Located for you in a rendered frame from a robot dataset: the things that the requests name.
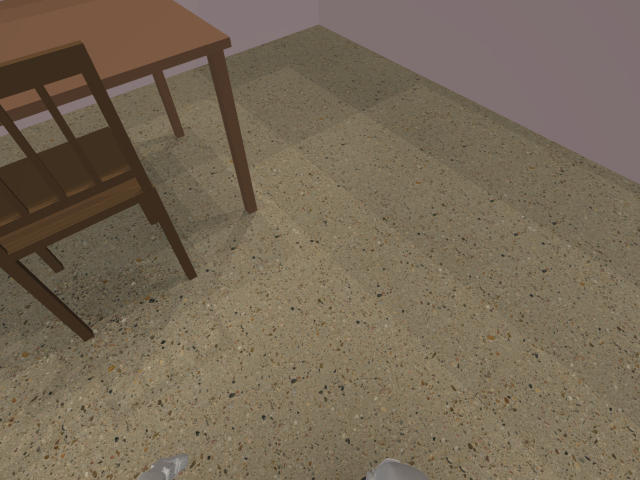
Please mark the left robot hand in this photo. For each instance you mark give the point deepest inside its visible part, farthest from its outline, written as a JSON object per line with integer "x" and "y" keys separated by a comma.
{"x": 166, "y": 468}

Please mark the table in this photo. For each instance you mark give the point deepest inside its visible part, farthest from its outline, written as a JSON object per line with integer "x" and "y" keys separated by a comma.
{"x": 126, "y": 40}

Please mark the chair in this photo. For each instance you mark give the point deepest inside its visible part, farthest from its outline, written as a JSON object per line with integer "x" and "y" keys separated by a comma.
{"x": 55, "y": 193}

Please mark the robot right shin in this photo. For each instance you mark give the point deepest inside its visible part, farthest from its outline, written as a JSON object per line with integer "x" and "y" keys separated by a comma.
{"x": 388, "y": 460}

